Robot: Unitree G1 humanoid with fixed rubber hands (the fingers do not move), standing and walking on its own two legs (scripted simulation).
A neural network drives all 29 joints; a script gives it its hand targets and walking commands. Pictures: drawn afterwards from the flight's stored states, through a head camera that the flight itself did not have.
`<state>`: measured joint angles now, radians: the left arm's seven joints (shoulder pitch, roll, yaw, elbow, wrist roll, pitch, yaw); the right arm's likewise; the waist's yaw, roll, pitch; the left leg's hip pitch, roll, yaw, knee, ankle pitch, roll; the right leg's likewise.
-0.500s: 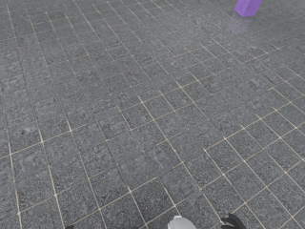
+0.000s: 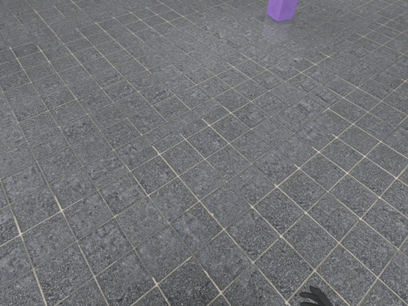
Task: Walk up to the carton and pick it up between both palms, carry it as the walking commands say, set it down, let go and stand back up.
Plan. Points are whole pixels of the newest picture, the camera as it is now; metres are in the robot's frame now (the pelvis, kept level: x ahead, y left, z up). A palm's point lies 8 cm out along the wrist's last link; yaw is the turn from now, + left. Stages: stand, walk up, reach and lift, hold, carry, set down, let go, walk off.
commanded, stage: walk up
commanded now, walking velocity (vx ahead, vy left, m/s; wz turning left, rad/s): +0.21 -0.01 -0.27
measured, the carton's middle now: (282, 3) +2.97 -0.73 -0.62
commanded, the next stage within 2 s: none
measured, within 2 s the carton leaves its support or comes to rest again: neither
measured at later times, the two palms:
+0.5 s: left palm (140, 237) +0.29 +0.16 -0.11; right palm (350, 242) +0.30 -0.33 -0.11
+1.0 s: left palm (208, 123) +0.68 +0.01 -0.13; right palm (364, 209) +0.40 -0.42 -0.15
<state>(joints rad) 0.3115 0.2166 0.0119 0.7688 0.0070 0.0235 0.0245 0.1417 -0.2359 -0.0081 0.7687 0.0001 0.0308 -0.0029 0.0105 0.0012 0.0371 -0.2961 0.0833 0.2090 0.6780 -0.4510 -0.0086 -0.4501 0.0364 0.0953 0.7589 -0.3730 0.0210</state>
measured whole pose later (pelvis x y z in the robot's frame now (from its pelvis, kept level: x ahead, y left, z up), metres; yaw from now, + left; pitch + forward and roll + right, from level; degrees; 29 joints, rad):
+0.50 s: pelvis +0.22 -0.07 +0.01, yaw -7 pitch +2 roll +1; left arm 0.34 0.20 0.01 0.78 0.01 -0.02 0.00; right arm 0.18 -0.25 -0.01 0.79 0.00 0.00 0.00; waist 0.01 -0.01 0.04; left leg -0.40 0.10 0.15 1.11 -0.54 -0.07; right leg -0.37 0.00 0.06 0.71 -0.37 0.00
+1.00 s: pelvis +0.48 -0.17 -0.02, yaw -15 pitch +0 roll +3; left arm 0.11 0.21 0.01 0.83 0.01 -0.03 -0.03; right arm 0.33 -0.27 -0.01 0.91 0.00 0.00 0.00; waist -0.07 -0.03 0.06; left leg -0.10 0.13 0.18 0.98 -0.58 -0.08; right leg -0.59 -0.08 0.03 0.90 -0.29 0.01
